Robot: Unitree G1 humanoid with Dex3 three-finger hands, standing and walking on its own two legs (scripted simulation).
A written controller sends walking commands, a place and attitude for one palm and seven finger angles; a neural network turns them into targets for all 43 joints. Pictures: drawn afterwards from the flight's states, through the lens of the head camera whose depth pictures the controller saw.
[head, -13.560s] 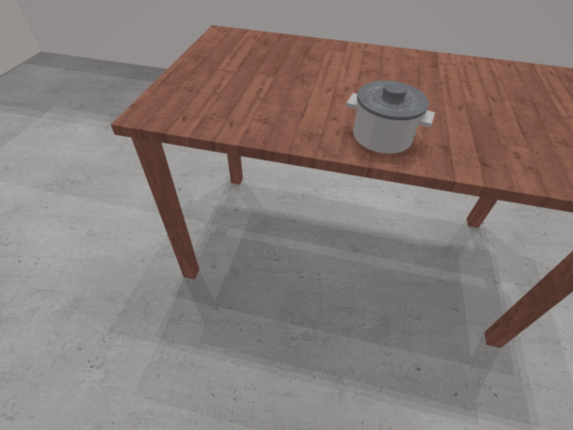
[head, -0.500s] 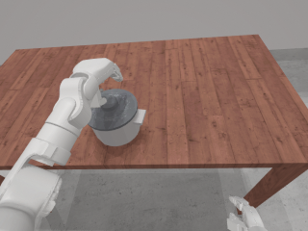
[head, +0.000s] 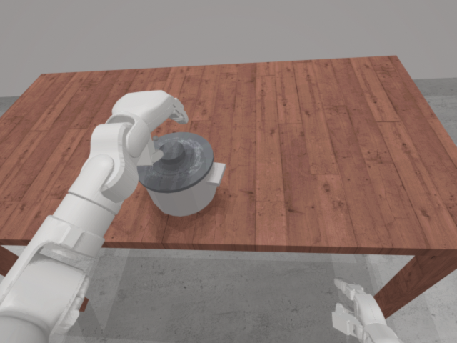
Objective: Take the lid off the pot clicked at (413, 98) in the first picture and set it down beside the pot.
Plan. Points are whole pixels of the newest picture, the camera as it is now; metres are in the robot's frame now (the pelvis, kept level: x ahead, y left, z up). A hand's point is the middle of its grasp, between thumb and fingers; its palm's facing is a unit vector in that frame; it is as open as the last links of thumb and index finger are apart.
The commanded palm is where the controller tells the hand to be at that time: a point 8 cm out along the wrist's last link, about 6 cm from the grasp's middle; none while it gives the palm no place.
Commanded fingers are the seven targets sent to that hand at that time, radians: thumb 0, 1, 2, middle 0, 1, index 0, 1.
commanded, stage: move the open hand above the knob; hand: left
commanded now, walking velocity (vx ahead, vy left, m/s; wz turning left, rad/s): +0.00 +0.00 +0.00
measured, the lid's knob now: (171, 152) +0.44 +0.15 +0.09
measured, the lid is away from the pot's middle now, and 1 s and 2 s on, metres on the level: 0.00 0.00 0.00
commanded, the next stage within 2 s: lower the open fingers around the knob in 0.04 s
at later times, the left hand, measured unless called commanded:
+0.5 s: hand (156, 149) +0.40 +0.15 +0.14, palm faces -0.28 -0.08 -0.96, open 10.1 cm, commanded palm +0.39 +0.16 +0.20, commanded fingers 0.00 -0.33 1.49 -0.84 -0.08 -0.84 -0.08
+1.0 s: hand (159, 155) +0.41 +0.16 +0.12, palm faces -0.30 -0.08 -0.95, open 10.1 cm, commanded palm +0.39 +0.16 +0.18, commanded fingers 0.00 -0.33 1.49 -0.84 -0.08 -0.84 -0.08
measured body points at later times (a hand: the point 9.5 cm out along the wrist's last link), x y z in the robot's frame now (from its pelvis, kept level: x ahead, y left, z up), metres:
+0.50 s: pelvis -0.01 +0.00 +0.00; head +0.02 -0.04 +0.45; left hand +0.41 +0.16 +0.19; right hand +0.17 -0.24 -0.12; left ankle -0.02 +0.13 -0.74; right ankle +0.00 -0.15 -0.74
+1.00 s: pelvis +0.00 +0.00 +0.00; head +0.02 -0.03 +0.45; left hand +0.42 +0.16 +0.17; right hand +0.17 -0.23 -0.12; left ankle -0.02 +0.13 -0.74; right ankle +0.00 -0.15 -0.74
